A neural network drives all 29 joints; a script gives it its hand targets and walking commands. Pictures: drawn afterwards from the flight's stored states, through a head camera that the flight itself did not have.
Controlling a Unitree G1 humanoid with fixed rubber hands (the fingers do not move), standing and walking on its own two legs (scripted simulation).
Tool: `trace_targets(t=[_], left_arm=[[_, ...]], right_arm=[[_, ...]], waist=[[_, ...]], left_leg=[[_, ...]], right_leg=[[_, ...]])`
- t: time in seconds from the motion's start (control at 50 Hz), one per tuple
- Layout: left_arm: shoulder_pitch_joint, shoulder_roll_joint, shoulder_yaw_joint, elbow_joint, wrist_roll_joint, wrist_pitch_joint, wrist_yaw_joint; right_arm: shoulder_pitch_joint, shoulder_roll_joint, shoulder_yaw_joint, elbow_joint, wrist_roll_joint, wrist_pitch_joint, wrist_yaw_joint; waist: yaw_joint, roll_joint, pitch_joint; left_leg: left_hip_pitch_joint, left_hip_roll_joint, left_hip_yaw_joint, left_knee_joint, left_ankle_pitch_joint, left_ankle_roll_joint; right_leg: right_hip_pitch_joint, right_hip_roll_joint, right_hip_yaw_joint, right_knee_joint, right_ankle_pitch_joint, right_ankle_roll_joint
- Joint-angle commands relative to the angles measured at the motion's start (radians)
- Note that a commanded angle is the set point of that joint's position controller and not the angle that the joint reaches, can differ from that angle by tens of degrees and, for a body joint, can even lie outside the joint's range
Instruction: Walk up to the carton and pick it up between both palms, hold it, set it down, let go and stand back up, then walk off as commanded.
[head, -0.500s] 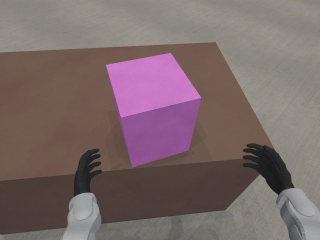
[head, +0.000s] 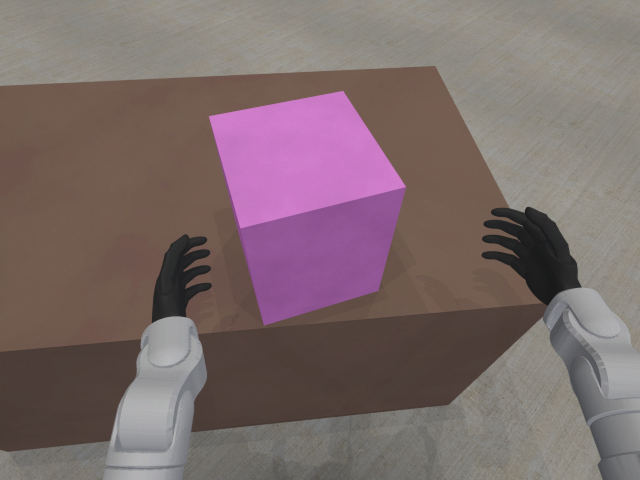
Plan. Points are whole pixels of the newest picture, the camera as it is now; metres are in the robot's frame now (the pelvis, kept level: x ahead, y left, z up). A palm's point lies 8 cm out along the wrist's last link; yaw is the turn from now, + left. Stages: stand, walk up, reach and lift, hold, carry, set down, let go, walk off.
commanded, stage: reach and lift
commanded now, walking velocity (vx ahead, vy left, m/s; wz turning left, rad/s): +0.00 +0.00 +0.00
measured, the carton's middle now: (302, 212) +0.48 +0.04 +0.01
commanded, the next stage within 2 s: none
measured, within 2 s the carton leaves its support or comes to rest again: neither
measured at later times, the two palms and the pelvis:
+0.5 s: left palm (150, 244) +0.33 +0.19 +0.14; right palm (525, 191) +0.39 -0.22 +0.15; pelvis -0.01 +0.00 +0.00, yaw +0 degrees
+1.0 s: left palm (147, 183) +0.37 +0.19 +0.18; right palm (509, 125) +0.45 -0.20 +0.20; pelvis +0.00 +0.00 +0.00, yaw +0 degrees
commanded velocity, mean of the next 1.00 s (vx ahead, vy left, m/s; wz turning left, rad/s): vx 0.00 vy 0.00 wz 0.00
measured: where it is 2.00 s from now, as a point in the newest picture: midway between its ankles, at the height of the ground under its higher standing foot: outside the picture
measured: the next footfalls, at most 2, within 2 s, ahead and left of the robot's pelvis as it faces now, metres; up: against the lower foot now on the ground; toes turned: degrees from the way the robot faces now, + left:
none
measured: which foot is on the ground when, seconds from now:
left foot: down 0.00-1.00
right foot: down 0.00-1.00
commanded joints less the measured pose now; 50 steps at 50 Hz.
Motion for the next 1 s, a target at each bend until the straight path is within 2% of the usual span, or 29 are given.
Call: trace_targets(t=[0.0,0.02,0.06,0.16,0.2,0.26,0.28,0.32,0.36,0.38,0.42,0.44,0.52,0.54,0.58,0.6,0.64,0.68,0.72,0.78,0.8,0.84,0.86,0.88,0.9,0.92,0.94,0.96,0.98], left_arm=[[-0.363,0.074,0.135,-0.280,-0.103,0.053,0.011],[-0.450,0.097,0.147,-0.256,-0.106,0.070,0.017],[-0.405,0.093,0.168,-0.238,-0.101,0.106,0.020],[-0.579,0.118,0.181,-0.146,-0.122,0.150,0.018],[-0.689,0.126,0.200,-0.072,-0.118,0.170,0.027],[-0.680,0.106,0.213,-0.020,-0.113,0.191,0.026],[-0.689,0.100,0.207,0.002,-0.106,0.199,0.023],[-0.731,0.121,0.210,-0.006,-0.095,0.211,0.020],[-0.725,0.128,0.216,-0.007,-0.116,0.215,0.015],[-0.810,0.166,0.229,-0.047,-0.125,0.211,0.015],[-0.827,0.175,0.241,0.002,-0.116,0.214,0.020],[-0.870,0.170,0.220,-0.004,-0.129,0.221,0.024],[-0.904,0.164,0.195,-0.046,-0.136,0.230,0.032],[-0.892,0.173,0.214,-0.031,-0.120,0.236,0.029],[-0.939,0.178,0.211,-0.023,-0.126,0.243,0.034],[-0.931,0.180,0.218,0.037,-0.109,0.249,0.034],[-0.953,0.193,0.223,0.084,-0.139,0.244,0.029],[-1.013,0.197,0.213,0.067,-0.152,0.241,0.038],[-1.023,0.194,0.224,0.112,-0.120,0.239,0.037],[-1.096,0.220,0.238,0.130,-0.146,0.226,0.044],[-1.084,0.216,0.229,0.144,-0.140,0.231,0.045],[-1.100,0.230,0.253,0.182,-0.129,0.230,0.047],[-1.127,0.218,0.239,0.205,-0.139,0.228,0.048],[-1.133,0.242,0.257,0.196,-0.144,0.225,0.044],[-1.143,0.234,0.250,0.197,-0.139,0.215,0.044],[-1.174,0.270,0.274,0.229,-0.139,0.207,0.048],[-1.202,0.248,0.241,0.220,-0.140,0.213,0.048],[-1.211,0.250,0.253,0.260,-0.142,0.209,0.047],[-1.213,0.240,0.223,0.211,-0.162,0.210,0.052]], right_arm=[[-0.460,-0.257,0.038,-0.153,0.048,0.032,-0.019],[-0.545,-0.263,0.023,-0.116,0.032,0.050,-0.015],[-0.523,-0.247,0.068,-0.119,0.052,0.078,-0.017],[-0.683,-0.254,0.062,-0.050,0.034,0.122,-0.014],[-0.778,-0.253,0.063,0.017,0.038,0.149,-0.005],[-0.798,-0.245,0.096,0.014,0.039,0.162,0.001],[-0.798,-0.234,0.100,0.058,0.045,0.167,0.002],[-0.828,-0.244,0.095,0.089,0.042,0.179,-0.004],[-0.854,-0.252,0.091,0.058,0.033,0.171,-0.012],[-0.923,-0.273,0.085,0.018,0.041,0.169,-0.017],[-0.946,-0.253,0.110,0.039,0.043,0.176,-0.028],[-0.970,-0.276,0.071,0.109,0.039,0.182,-0.022],[-1.005,-0.282,0.086,0.148,0.052,0.192,-0.021],[-1.001,-0.261,0.117,0.140,0.070,0.193,-0.027],[-1.072,-0.288,0.090,0.141,0.065,0.193,-0.027],[-1.067,-0.274,0.114,0.178,0.074,0.201,-0.025],[-1.120,-0.274,0.125,0.157,0.072,0.202,-0.029],[-1.142,-0.271,0.130,0.216,0.087,0.208,-0.018],[-1.153,-0.278,0.143,0.248,0.091,0.216,-0.020],[-1.237,-0.266,0.178,0.230,0.114,0.220,-0.017],[-1.231,-0.271,0.173,0.254,0.105,0.222,-0.022],[-1.254,-0.265,0.196,0.276,0.117,0.229,-0.021],[-1.278,-0.265,0.169,0.305,0.117,0.228,-0.020],[-1.276,-0.249,0.201,0.282,0.127,0.233,-0.025],[-1.278,-0.262,0.176,0.293,0.118,0.227,-0.025],[-1.320,-0.266,0.195,0.269,0.115,0.228,-0.031],[-1.319,-0.285,0.156,0.323,0.092,0.230,-0.032],[-1.349,-0.258,0.196,0.322,0.113,0.237,-0.030],[-1.329,-0.266,0.172,0.337,0.107,0.234,-0.027]], waist=[[0.149,-0.070,-0.384],[0.154,-0.075,-0.392],[0.179,-0.091,-0.383],[0.178,-0.121,-0.409],[0.206,-0.082,-0.384],[0.232,-0.140,-0.418],[0.209,-0.109,-0.420],[0.207,-0.085,-0.432],[0.201,-0.125,-0.472],[0.203,-0.110,-0.520],[0.221,-0.129,-0.511],[0.207,-0.108,-0.483],[0.182,-0.068,-0.539],[0.208,-0.070,-0.544],[0.202,-0.063,-0.579],[0.219,-0.069,-0.529],[0.225,-0.108,-0.557],[0.226,-0.070,-0.554],[0.226,-0.087,-0.555],[0.264,-0.091,-0.584],[0.251,-0.093,-0.585],[0.265,-0.109,-0.609],[0.245,-0.098,-0.598],[0.263,-0.123,-0.617],[0.245,-0.108,-0.623],[0.276,-0.139,-0.628],[0.229,-0.110,-0.614],[0.260,-0.129,-0.611],[0.231,-0.093,-0.629]], left_leg=[[0.225,-0.039,-0.038,0.004,0.232,0.020],[0.192,-0.038,-0.041,-0.002,0.156,0.025],[0.193,-0.038,-0.031,-0.003,0.191,0.029],[0.126,-0.041,-0.028,-0.011,0.096,0.040],[0.082,-0.041,-0.021,-0.034,-0.012,0.036],[0.071,-0.037,-0.025,-0.027,0.013,0.047],[0.074,-0.042,-0.025,-0.022,0.008,0.042],[0.101,-0.043,-0.022,-0.015,0.038,0.034],[0.095,-0.046,-0.021,0.002,0.113,0.032],[0.096,-0.050,-0.019,0.008,0.107,0.029],[0.042,-0.055,-0.011,0.009,0.103,0.040],[0.055,-0.053,-0.013,-0.007,0.059,0.032],[0.132,-0.048,-0.016,0.014,0.129,0.020],[0.125,-0.049,-0.012,0.025,0.182,0.021],[0.118,-0.049,-0.018,0.026,0.179,0.012],[0.109,-0.052,-0.014,0.022,0.163,0.018],[0.084,-0.052,-0.017,0.026,0.153,0.030],[0.076,-0.050,-0.014,0.019,0.134,0.023],[0.083,-0.047,-0.019,0.021,0.144,0.023],[0.038,-0.049,-0.010,0.027,0.151,0.025],[0.053,-0.048,-0.015,0.031,0.198,0.022],[0.052,-0.047,-0.005,0.034,0.212,0.020],[0.030,-0.049,-0.011,0.027,0.171,0.009],[0.021,-0.055,-0.001,0.037,0.204,0.025],[0.016,-0.051,-0.008,0.028,0.182,0.012],[-0.016,-0.049,-0.006,0.027,0.175,0.021],[0.006,-0.051,-0.011,0.020,0.152,0.012],[-0.019,-0.055,-0.001,0.026,0.159,0.016],[0.003,-0.053,-0.003,0.028,0.183,0.009]], right_leg=[[0.284,0.072,0.104,-0.057,0.222,-0.040],[0.256,0.072,0.103,-0.055,0.142,-0.043],[0.276,0.078,0.104,-0.051,0.176,-0.039],[0.279,0.062,0.122,-0.046,0.108,-0.025],[0.255,0.055,0.126,-0.052,-0.005,-0.035],[0.293,0.050,0.140,-0.054,0.000,-0.032],[0.287,0.048,0.140,-0.056,-0.007,-0.039],[0.287,0.054,0.128,-0.049,0.045,-0.035],[0.320,0.060,0.120,-0.035,0.120,-0.022],[0.336,0.057,0.121,-0.032,0.109,-0.017],[0.370,0.047,0.142,-0.022,0.132,-0.009],[0.316,0.058,0.122,-0.027,0.075,-0.014],[0.291,0.072,0.094,-0.020,0.143,-0.027],[0.321,0.072,0.103,-0.015,0.195,-0.025],[0.330,0.071,0.096,-0.015,0.179,-0.030],[0.324,0.072,0.097,-0.019,0.171,-0.028],[0.313,0.076,0.099,-0.015,0.158,-0.023],[0.297,0.070,0.093,-0.014,0.127,-0.028],[0.313,0.073,0.093,-0.014,0.144,-0.024],[0.325,0.071,0.100,-0.012,0.139,-0.020],[0.348,0.073,0.099,-0.003,0.200,-0.021],[0.361,0.079,0.098,-0.003,0.222,-0.016],[0.373,0.075,0.093,-0.006,0.188,-0.020],[0.389,0.063,0.112,-0.006,0.221,-0.007],[0.403,0.065,0.105,-0.006,0.220,-0.008],[0.410,0.063,0.112,0.001,0.219,-0.003],[0.381,0.070,0.097,-0.002,0.207,-0.008],[0.396,0.069,0.100,-0.002,0.210,-0.004],[0.386,0.073,0.087,-0.001,0.221,-0.012]])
